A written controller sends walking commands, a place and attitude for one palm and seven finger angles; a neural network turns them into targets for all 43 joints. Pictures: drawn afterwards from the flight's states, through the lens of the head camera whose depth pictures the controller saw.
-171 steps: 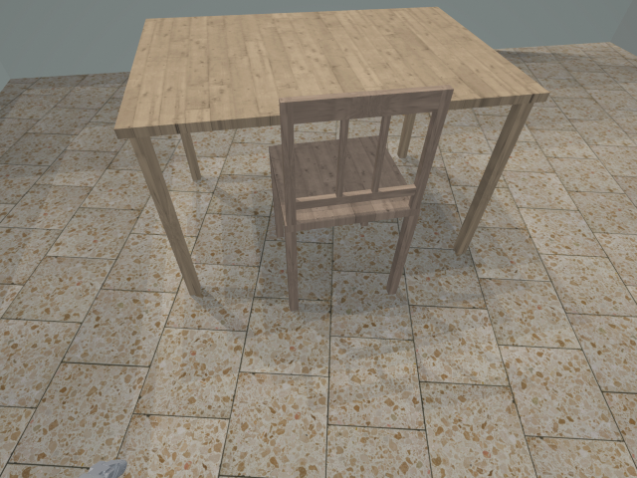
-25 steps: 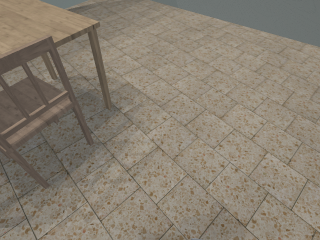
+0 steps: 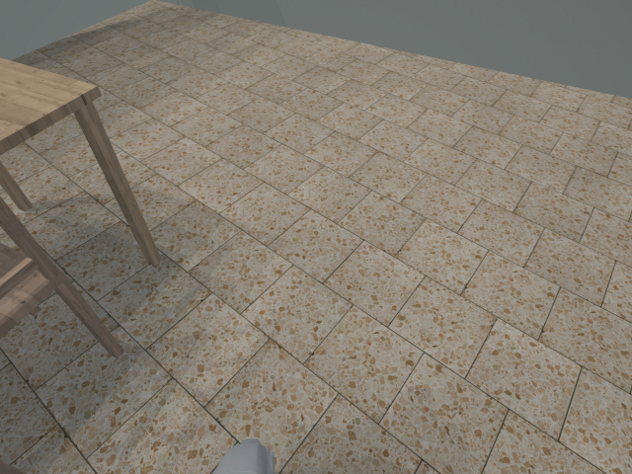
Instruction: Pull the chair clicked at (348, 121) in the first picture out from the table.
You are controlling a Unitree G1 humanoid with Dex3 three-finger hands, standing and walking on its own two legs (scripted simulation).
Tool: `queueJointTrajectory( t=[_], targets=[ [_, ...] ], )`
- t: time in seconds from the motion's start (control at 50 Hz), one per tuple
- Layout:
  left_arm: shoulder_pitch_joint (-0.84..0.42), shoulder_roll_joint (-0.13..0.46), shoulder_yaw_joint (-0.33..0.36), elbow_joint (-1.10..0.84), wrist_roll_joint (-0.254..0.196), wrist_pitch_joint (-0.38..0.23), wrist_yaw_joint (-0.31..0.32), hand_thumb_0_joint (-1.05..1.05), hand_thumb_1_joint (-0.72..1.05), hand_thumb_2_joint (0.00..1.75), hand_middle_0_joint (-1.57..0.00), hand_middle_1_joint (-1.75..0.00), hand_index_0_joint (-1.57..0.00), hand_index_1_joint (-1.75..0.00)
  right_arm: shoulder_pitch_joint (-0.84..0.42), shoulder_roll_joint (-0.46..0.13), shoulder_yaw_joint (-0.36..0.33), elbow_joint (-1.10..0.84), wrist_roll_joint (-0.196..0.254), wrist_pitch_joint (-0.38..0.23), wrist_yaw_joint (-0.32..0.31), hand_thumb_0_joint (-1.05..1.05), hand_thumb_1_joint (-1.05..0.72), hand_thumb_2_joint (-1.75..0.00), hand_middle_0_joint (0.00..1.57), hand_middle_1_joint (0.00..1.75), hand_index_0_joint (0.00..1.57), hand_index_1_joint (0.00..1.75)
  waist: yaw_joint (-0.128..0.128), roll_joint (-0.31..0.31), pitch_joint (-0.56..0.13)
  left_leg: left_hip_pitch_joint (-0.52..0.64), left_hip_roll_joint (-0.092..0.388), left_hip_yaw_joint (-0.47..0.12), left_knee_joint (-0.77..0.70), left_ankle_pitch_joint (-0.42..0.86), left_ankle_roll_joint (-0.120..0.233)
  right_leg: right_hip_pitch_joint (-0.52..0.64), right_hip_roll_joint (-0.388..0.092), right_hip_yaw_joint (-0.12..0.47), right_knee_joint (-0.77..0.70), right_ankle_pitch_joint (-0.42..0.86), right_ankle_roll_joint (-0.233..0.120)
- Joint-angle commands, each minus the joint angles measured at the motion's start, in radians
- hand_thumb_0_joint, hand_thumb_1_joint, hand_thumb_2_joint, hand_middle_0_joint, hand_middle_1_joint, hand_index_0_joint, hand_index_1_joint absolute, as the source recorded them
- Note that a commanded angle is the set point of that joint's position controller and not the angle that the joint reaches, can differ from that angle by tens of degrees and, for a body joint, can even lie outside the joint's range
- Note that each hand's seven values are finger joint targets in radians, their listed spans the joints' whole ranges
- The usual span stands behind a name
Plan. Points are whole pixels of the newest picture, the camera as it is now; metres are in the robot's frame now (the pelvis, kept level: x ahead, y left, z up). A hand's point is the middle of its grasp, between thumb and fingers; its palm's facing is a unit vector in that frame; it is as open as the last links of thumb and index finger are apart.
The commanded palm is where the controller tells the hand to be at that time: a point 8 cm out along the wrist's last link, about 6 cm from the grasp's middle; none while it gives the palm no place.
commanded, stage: walk to a spot facing it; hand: left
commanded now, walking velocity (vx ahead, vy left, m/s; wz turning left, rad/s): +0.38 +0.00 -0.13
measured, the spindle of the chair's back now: out of the picture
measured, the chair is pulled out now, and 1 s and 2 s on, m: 0.00 0.00 0.00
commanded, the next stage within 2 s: turn to face it in 0.52 s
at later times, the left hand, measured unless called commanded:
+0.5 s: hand (192, 376) +0.29 +0.23 -0.17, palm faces -0.11 -0.98 -0.13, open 7.4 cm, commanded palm none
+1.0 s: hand (262, 278) +0.49 +0.15 -0.16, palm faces -0.16 -0.98 -0.16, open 7.2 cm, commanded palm none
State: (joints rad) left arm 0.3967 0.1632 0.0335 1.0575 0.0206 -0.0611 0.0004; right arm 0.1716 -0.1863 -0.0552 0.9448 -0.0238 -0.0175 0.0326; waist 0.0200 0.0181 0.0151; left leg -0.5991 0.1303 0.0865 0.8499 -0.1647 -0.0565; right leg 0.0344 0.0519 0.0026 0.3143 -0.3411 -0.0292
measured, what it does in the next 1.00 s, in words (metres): walks ahead: left foot, then right foot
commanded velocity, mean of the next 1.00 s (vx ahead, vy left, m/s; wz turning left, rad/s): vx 0.12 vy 0.00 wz -0.04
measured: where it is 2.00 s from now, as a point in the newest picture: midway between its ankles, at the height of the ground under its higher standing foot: (314, 452)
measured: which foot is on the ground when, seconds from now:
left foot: up 0.00-0.08, down 0.10-0.72, up 0.74-1.00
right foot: down 0.00-0.12, up 0.14-0.70, down 0.72-1.00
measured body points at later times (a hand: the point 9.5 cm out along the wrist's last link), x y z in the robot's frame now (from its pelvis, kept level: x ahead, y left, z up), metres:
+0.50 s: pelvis +0.21 +0.06 +0.01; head +0.22 +0.09 +0.46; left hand +0.30 +0.29 -0.16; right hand +0.14 -0.16 -0.13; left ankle +0.17 +0.12 -0.74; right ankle +0.29 -0.10 -0.65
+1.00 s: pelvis +0.34 +0.01 +0.00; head +0.35 +0.02 +0.45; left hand +0.50 +0.20 -0.14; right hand +0.31 -0.21 -0.16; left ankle +0.35 +0.15 -0.68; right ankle +0.36 -0.08 -0.74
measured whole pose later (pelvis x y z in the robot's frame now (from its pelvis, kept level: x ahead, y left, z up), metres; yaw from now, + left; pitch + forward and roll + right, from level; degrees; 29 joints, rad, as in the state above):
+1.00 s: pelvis +0.34 +0.01 +0.00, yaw -9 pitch -1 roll -1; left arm 0.10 0.13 0.04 0.96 0.02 -0.01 0.02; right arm 0.28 -0.13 -0.06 1.03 -0.02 0.04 -0.01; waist -0.06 0.00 0.03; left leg -0.47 0.13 0.08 1.04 -0.42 -0.06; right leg -0.27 -0.06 -0.28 0.53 -0.24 -0.06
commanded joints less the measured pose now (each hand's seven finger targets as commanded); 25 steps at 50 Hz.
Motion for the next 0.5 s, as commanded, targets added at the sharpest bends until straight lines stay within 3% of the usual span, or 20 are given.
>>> queueJointTrajectory(
  t=[0.0, 0.02, 0.04, 0.06, 0.08, 0.1, 0.12, 0.14, 0.16, 0.18, 0.2, 0.24, 0.28, 0.38, 0.48],
  targets=[
    [0.029, 0.173, 0.040, -0.022, 0.006, -0.021, 0.026, 0.00, 0.90, 0.90, -0.20, -0.30, -0.20, -0.30, -0.071, -0.061, -0.010, -0.084, 0.005, -0.040, -0.002, 0.00, -0.90, -0.90, 0.20, 0.30, 0.20, 0.30, -0.009, -0.133, 0.108, 0.116, -0.041, 0.015, -0.170, -0.044, 0.046, -0.094, -0.279, 0.147, -0.031, 0.554, -0.116],
    [0.021, 0.182, 0.044, -0.020, 0.004, -0.022, 0.024, 0.00, 0.90, 0.90, -0.20, -0.30, -0.20, -0.30, 0.002, -0.070, -0.015, -0.058, 0.003, -0.045, -0.009, 0.00, -0.90, -0.90, 0.20, 0.30, 0.20, 0.30, -0.044, -0.115, 0.069, 0.232, -0.079, 0.046, -0.218, -0.038, 0.058, -0.105, -0.260, 0.120, 0.059, 0.666, -0.104],
    [0.019, 0.182, 0.046, -0.015, 0.000, -0.022, 0.023, 0.00, 0.90, 0.90, -0.20, -0.30, -0.20, -0.30, 0.135, -0.093, -0.022, -0.013, -0.003, -0.050, -0.020, 0.00, -0.90, -0.90, 0.20, 0.30, 0.20, 0.30, -0.100, -0.091, 0.010, 0.411, -0.109, 0.050, -0.280, -0.001, 0.072, -0.148, -0.219, 0.088, 0.224, 0.720, -0.080],
    [0.039, 0.144, 0.045, -0.012, -0.004, -0.021, 0.019, 0.00, 0.90, 0.90, -0.20, -0.30, -0.20, -0.30, 0.290, -0.162, -0.039, 0.032, -0.012, -0.054, -0.032, 0.00, -0.90, -0.90, 0.20, 0.30, 0.20, 0.30, -0.152, 0.013, -0.092, 0.647, -0.023, -0.056, -0.313, -0.008, 0.100, -0.265, -0.162, 0.062, 0.457, 0.565, -0.050],
    [0.106, 0.087, 0.042, -0.027, -0.021, -0.012, 0.006, 0.00, 0.90, 0.90, -0.20, -0.30, -0.20, -0.30, 0.396, -0.281, -0.067, 0.054, -0.023, -0.058, -0.041, 0.00, -0.90, -0.90, 0.20, 0.30, 0.20, 0.30, -0.156, 0.302, -0.206, 0.834, 0.283, -0.471, -0.447, -0.091, 0.193, -0.500, -0.004, -0.045, 0.808, -0.008, 0.001],
    [0.075, 0.094, 0.038, -0.047, -0.016, -0.015, 0.006, 0.00, 0.90, 0.90, -0.20, -0.30, -0.20, -0.30, 0.389, -0.282, -0.057, 0.054, -0.006, -0.047, -0.046, 0.00, -0.90, -0.90, 0.20, 0.30, 0.20, 0.30, -0.134, 0.293, -0.196, 0.780, 0.362, -0.649, -0.603, -0.180, 0.239, -0.592, -0.005, 0.040, 0.996, -0.194, -0.012],
    [0.036, 0.109, 0.041, -0.037, -0.009, -0.010, 0.007, 0.00, 0.90, 0.90, -0.20, -0.30, -0.20, -0.30, 0.273, -0.225, -0.046, 0.037, -0.001, -0.044, -0.047, 0.00, -0.90, -0.90, 0.20, 0.30, 0.20, 0.30, -0.104, 0.173, -0.095, 0.634, 0.339, -0.566, -0.652, -0.328, 0.230, -0.614, -0.077, 0.062, 1.056, -0.125, -0.020],
    [-0.008, 0.090, 0.041, -0.035, -0.003, -0.003, 0.000, 0.00, 0.90, 0.90, -0.20, -0.30, -0.20, -0.30, 0.183, -0.164, -0.031, 0.016, 0.003, -0.051, -0.048, 0.00, -0.90, -0.90, 0.20, 0.30, 0.20, 0.30, -0.074, 0.118, 0.014, 0.480, 0.301, -0.472, -0.677, -0.340, 0.203, -0.638, -0.121, 0.050, 1.063, -0.027, -0.014],
    [-0.011, 0.079, 0.040, -0.025, 0.004, 0.006, -0.012, 0.00, 0.90, 0.90, -0.20, -0.30, -0.20, -0.30, 0.128, -0.110, -0.014, 0.005, 0.001, -0.060, -0.051, 0.00, -0.90, -0.90, 0.20, 0.30, 0.20, 0.30, -0.040, 0.053, 0.077, 0.386, 0.271, -0.371, -0.685, -0.284, 0.182, -0.620, -0.156, 0.045, 1.040, 0.030, -0.003],
    [0.010, 0.054, 0.041, -0.011, 0.012, 0.022, -0.015, 0.00, 0.90, 0.90, -0.20, -0.30, -0.20, -0.30, 0.125, -0.079, -0.005, 0.016, 0.001, -0.069, -0.051, 0.00, -0.90, -0.90, 0.20, 0.30, 0.20, 0.30, -0.015, 0.046, 0.098, 0.325, 0.224, -0.262, -0.689, -0.203, 0.142, -0.578, -0.165, 0.048, 1.008, 0.077, 0.006],
    [0.043, 0.033, 0.040, -0.002, 0.014, 0.037, -0.015, 0.00, 0.90, 0.90, -0.20, -0.30, -0.20, -0.30, 0.125, -0.062, -0.001, 0.028, 0.004, -0.076, -0.054, 0.00, -0.90, -0.90, 0.20, 0.30, 0.20, 0.30, 0.006, 0.076, 0.088, 0.304, 0.198, -0.185, -0.688, -0.134, 0.120, -0.560, -0.162, 0.043, 0.987, 0.105, 0.014],
    [0.063, 0.020, 0.045, 0.000, 0.014, 0.057, -0.016, 0.00, 0.90, 0.90, -0.20, -0.30, -0.20, -0.30, 0.134, -0.054, 0.000, 0.038, 0.011, -0.082, -0.057, 0.00, -0.90, -0.90, 0.20, 0.30, 0.20, 0.30, 0.023, 0.101, 0.065, 0.309, 0.173, -0.088, -0.693, -0.078, 0.117, -0.572, -0.164, 0.033, 0.949, 0.145, 0.026],
    [0.037, 0.021, 0.056, -0.019, 0.015, 0.069, -0.019, 0.00, 0.90, 0.90, -0.20, -0.30, -0.20, -0.30, 0.154, -0.045, -0.010, 0.041, 0.012, -0.087, -0.060, 0.00, -0.90, -0.90, 0.20, 0.30, 0.20, 0.30, 0.024, 0.075, 0.070, 0.347, 0.166, -0.034, -0.704, -0.007, 0.107, -0.639, -0.168, 0.025, 0.929, 0.208, 0.042],
    [-0.086, 0.031, 0.067, -0.071, 0.015, 0.078, -0.030, 0.00, 0.90, 0.90, -0.20, -0.30, -0.20, -0.30, 0.242, -0.053, -0.006, 0.065, 0.019, -0.088, -0.068, 0.00, -0.90, -0.90, 0.20, 0.30, 0.20, 0.30, -0.003, 0.060, 0.093, 0.498, 0.170, 0.044, -0.674, 0.206, 0.081, -0.788, -0.175, -0.014, 0.837, 0.280, 0.068],
    [-0.236, 0.019, 0.055, -0.126, 0.009, 0.076, -0.036, 0.00, 0.90, 0.90, -0.20, -0.30, -0.20, -0.30, 0.315, -0.064, -0.001, 0.092, 0.009, -0.071, -0.073, 0.00, -0.90, -0.90, 0.20, 0.30, 0.20, 0.30, -0.046, 0.077, 0.124, 0.578, 0.177, 0.129, -0.587, 0.542, 0.124, -0.759, -0.150, -0.111, 0.609, 0.239, 0.068]
  ],
)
